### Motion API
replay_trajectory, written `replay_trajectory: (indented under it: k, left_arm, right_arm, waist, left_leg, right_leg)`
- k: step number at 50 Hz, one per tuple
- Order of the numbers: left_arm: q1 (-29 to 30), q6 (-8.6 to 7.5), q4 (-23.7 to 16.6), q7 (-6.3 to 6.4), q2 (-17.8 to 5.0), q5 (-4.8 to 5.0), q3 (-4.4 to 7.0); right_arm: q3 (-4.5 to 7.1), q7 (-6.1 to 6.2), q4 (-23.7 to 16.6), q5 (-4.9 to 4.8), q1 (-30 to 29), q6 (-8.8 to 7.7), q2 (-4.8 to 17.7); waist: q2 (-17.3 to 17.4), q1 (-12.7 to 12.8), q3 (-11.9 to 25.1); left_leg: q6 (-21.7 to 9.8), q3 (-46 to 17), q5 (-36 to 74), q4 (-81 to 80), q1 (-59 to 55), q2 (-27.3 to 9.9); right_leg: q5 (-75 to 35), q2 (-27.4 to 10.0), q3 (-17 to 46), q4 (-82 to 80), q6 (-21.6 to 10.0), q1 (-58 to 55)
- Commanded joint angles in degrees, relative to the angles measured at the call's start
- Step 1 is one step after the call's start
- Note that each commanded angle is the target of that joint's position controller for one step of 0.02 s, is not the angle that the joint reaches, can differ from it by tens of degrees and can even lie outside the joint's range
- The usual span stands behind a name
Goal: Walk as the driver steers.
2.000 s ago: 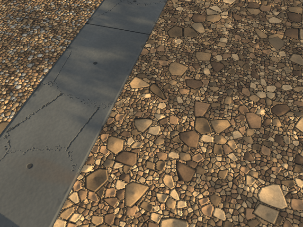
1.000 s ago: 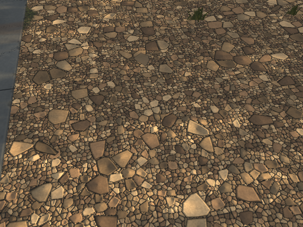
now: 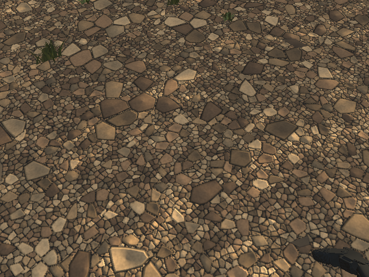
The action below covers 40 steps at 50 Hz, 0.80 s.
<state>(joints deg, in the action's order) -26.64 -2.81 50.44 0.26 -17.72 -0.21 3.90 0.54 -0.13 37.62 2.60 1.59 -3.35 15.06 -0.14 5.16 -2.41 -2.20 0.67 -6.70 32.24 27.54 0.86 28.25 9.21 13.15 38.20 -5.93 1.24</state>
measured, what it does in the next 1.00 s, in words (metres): walks ahead: right foot, then left foot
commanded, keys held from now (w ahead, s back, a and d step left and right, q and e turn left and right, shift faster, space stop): w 0.46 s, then no key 0.54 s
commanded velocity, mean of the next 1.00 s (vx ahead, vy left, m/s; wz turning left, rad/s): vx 0.34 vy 0.00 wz -0.10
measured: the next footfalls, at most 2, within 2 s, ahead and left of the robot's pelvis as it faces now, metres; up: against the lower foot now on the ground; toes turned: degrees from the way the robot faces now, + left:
right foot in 0.46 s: +0.40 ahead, -0.11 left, +0.00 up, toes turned -6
left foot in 0.90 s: +0.49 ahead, +0.06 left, +0.00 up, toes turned -1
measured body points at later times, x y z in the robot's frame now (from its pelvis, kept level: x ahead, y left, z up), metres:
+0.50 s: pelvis +0.27 -0.02 +0.01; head +0.30 -0.04 +0.46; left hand +0.50 +0.18 -0.08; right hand +0.20 -0.27 -0.14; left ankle +0.12 +0.10 -0.70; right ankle +0.36 -0.11 -0.72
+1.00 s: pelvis +0.40 -0.03 +0.02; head +0.41 -0.02 +0.47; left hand +0.44 +0.21 -0.14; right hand +0.47 -0.27 -0.12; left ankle +0.45 +0.06 -0.72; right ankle +0.36 -0.11 -0.72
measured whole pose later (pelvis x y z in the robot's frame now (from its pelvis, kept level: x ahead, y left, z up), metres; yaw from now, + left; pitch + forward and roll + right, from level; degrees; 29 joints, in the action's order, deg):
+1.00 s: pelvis +0.40 -0.03 +0.02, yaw -3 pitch -1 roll -1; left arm -16.2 -1.5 59.2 1.8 -11.0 -0.8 -0.1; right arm 0.2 1.5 54.7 0.9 12.3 -0.5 10.6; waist -0.5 1.4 -1.5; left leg -2.2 2.5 -11.6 27.9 15.3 0.0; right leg 17.2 2.9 -4.1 24.1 -3.0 5.9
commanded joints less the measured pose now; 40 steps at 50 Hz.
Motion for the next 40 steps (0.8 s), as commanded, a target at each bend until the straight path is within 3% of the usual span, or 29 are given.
replay_trajectory:
  k: [1, 2, 3, 5, 9, 12, 15, 19, 21, 22, 23, 24, 25, 26, 27, 28, 30, 32, 35, 40]
  left_arm:
    - [-4.34, -1.07, -3.87, 0.21, -5.17, -1.06, 0.2]
    - [0.31, -0.84, -3.84, -0.2, -5.43, -1.39, 0.39]
    - [3.83, -0.76, -4.45, -0.57, -4.7, -1.57, 0.11]
    - [5.28, 0.1, -4.82, -1.49, -3.44, -2.03, -0.17]
    - [8.32, 0.92, -5.58, -2.32, -1.75, -2.41, -0.88]
    - [16.63, 0.7, -8.16, -2.99, -0.72, -2.51, -1.92]
    - [24.1, 0.27, -9.97, -3.51, 1.13, -2.01, -3.3]
    - [27.89, 0.03, -10.96, -2.92, -0.44, -1.7, -3.25]
    - [25.88, -0.28, -10.36, -2.41, -1.32, -2.0, -2.84]
    - [20.8, -0.7, -8.59, -2.07, -1.88, -2.32, -2.38]
    - [12.25, -1.33, -5.5, -1.52, -3.66, -2.95, -1.47]
    - [2.21, -1.74, -3.9, -0.64, -7.7, -4.17, -0.35]
    - [1.67, -1.02, -3.59, -0.02, -12.07, -3.49, 0.78]
    - [3.55, -0.64, -3.54, -0.1, -8.95, -0.57, 0.53]
    - [8.0, -0.98, -3.59, -0.1, -5.46, -0.24, -0.49]
    - [10.45, -1.44, -3.39, -0.31, -2.38, -0.37, -1.28]
    - [13.72, -1.8, -2.92, 0.01, 0.23, -0.24, -2.11]
    - [12.95, -2.45, -1.72, 0.02, -0.6, -0.35, -2.12]
    - [13.29, -2.55, -0.11, 0.1, -1.24, -0.41, -2.23]
    - [9.5, -1.59, 3.45, 0.31, -1.34, -0.77, -2.42]
  right_arm:
    - [5.07, 0.82, 1.91, -0.38, 19.43, 0.26, 13.57]
    - [3.95, 0.48, 1.56, -0.91, 15.1, 0.15, 8.75]
    - [3.27, 0.07, 2.0, -0.75, 13.04, -0.11, 6.09]
    - [2.84, 0.0, 4.01, -0.89, 13.63, -0.8, 5.3]
    - [3.08, -0.83, 7.36, -1.88, 17.53, -2.63, 6.14]
    - [2.94, -0.94, 9.04, -2.02, 19.09, -2.38, 5.66]
    - [3.06, -1.1, 10.68, -2.23, 21.49, -2.19, 6.45]
    - [3.43, -0.81, 12.93, -1.98, 25.12, -1.7, 8.23]
    - [3.49, -0.47, 13.71, -1.85, 25.13, -1.17, 8.7]
    - [3.42, -0.33, 14.12, -2.04, 24.98, -0.87, 8.74]
    - [3.02, -0.25, 14.21, -2.15, 25.31, -0.71, 7.78]
    - [2.17, -0.23, 11.86, -2.38, 24.29, -0.88, 5.38]
    - [1.16, -0.14, 10.66, -3.62, 30.55, -0.66, 0.12]
    - [3.02, 0.76, 11.87, -2.11, 26.87, 0.16, 7.04]
    - [2.91, 0.67, 11.14, -2.33, 23.91, 0.03, 5.75]
    - [2.53, 0.6, 11.39, -2.33, 22.81, 0.05, 4.25]
    - [2.46, 0.16, 12.35, -1.36, 23.56, 1.43, 3.18]
    - [2.52, -0.23, 12.75, -1.11, 23.92, 2.53, 2.04]
    - [2.12, -0.16, 12.84, -0.94, 21.62, 3.42, 0.71]
    - [1.38, 1.14, 12.6, -1.51, 15.02, 3.73, 0.56]
  waist:
    - [9.57, -7.43, 16.41]
    - [4.04, -6.69, 8.02]
    - [1.05, -6.34, 4.18]
    - [4.76, -5.0, 1.94]
    - [5.75, -4.31, 1.76]
    - [5.56, -5.31, -0.29]
    - [5.69, -7.21, -0.85]
    - [5.45, -7.98, -1.27]
    - [5.46, -6.52, -0.45]
    - [4.58, -4.02, 2.0]
    - [2.49, -0.7, 6.97]
    - [-3.56, 3.2, 14.14]
    - [-15.34, -0.28, 19.05]
    - [-5.63, 0.15, 14.88]
    - [-4.74, -2.22, 8.62]
    - [-3.33, -3.76, 5.85]
    - [-4.6, -6.86, 4.32]
    - [-4.13, -8.06, 5.77]
    - [-4.24, -8.88, 5.29]
    - [-5.53, -5.93, 4.99]
  left_leg:
    - [-12.4, -45.9, -19.55, -15.4, -39.97, -25.05]
    - [-11.35, -36.11, -18.96, -16.73, -31.26, -22.31]
    - [-10.06, -28.26, -12.69, -17.62, -25.78, -19.22]
    - [-8.2, -18.51, -1.37, -19.2, -20.59, -14.82]
    - [-9.31, -11.83, 10.38, -21.2, -21.04, -13.93]
    - [-8.93, -7.21, 11.04, -23.7, -20.63, -12.2]
    - [-7.59, -3.17, 14.01, -23.67, -18.89, -10.24]
    - [-7.02, -4.13, 18.55, -21.22, -23.73, -13.44]
    - [-6.33, -3.66, 26.59, -16.41, -26.32, -14.14]
    - [-5.55, -2.11, 32.68, -9.68, -26.46, -13.03]
    - [-4.4, 0.09, 31.94, 0.7, -22.84, -10.57]
    - [-2.71, 2.43, 14.82, 17.13, -12.94, -7.74]
    - [-0.5, 4.47, -25.02, 35.65, 4.01, 2.25]
    - [-0.81, -2.27, -24.07, 39.37, 6.88, 0.2]
    - [-0.92, -3.35, -20.49, 38.56, 7.07, -1.62]
    - [-0.56, -3.26, -18.55, 35.54, 5.37, -3.13]
    - [0.9, -2.71, -16.31, 30.54, 0.12, -4.09]
    - [1.91, -1.79, -13.39, 28.32, -3.48, -2.66]
    - [2.67, -0.5, -9.02, 20.58, -5.25, -2.78]
    - [1.73, 1.37, -4.17, 8.3, -9.31, -2.41]
  right_leg:
    - [-0.66, -3.03, -3.56, 35.64, 1.18, 33.2]
    - [-6.25, -5.2, -4.1, 34.77, 1.38, 32.82]
    - [-9.0, -6.81, -4.92, 32.15, 1.49, 31.95]
    - [-9.78, -8.38, -5.81, 28.29, 2.04, 29.49]
    - [-12.11, -8.71, -7.1, 23.52, 2.95, 32.26]
    - [-18.79, -11.45, -11.0, 14.04, 4.28, 34.9]
    - [-24.63, -11.67, -15.07, 2.26, 4.74, 29.61]
    - [-23.23, -10.72, -16.52, -4.04, 3.06, 26.45]
    - [-19.46, -9.08, -17.08, -7.01, 1.37, 22.19]
    - [-19.32, -7.51, -17.65, -10.33, 0.22, 15.38]
    - [-19.38, -7.67, -16.59, -12.09, -1.5, 3.81]
    - [-17.49, -20.96, -2.46, -13.45, -4.71, -9.45]
    - [-27.16, -35.68, 21.45, -18.73, -12.48, -18.84]
    - [-37.8, -33.06, 18.39, -18.14, -12.56, -13.89]
    - [-49.54, -30.18, 8.61, -17.71, -11.47, -8.1]
    - [-57.0, -27.2, 2.35, -18.7, -9.64, -3.07]
    - [-59.73, -23.09, -4.37, -21.12, -6.48, 3.75]
    - [-65.8, -22.11, -7.42, -21.89, -6.55, 5.89]
    - [-65.18, -20.25, -11.51, -22.52, -6.1, 8.4]
    - [-60.42, -19.84, -12.23, -21.04, -5.19, 7.76]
